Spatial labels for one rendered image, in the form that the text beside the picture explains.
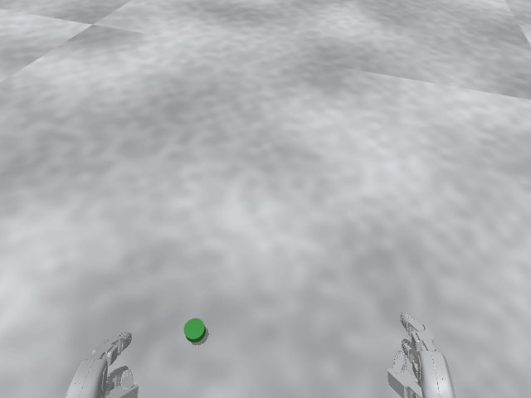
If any right robot hand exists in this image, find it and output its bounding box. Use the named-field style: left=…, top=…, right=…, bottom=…
left=387, top=312, right=455, bottom=398

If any tin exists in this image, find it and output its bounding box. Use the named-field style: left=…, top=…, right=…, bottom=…
left=184, top=318, right=206, bottom=342

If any left robot hand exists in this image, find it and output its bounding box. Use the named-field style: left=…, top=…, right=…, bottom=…
left=64, top=332, right=139, bottom=398

